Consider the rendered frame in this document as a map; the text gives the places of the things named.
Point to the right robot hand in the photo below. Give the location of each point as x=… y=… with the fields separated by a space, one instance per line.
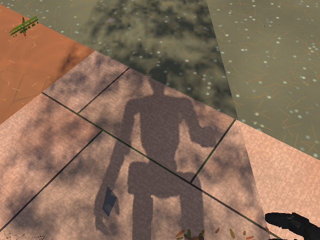
x=295 y=223

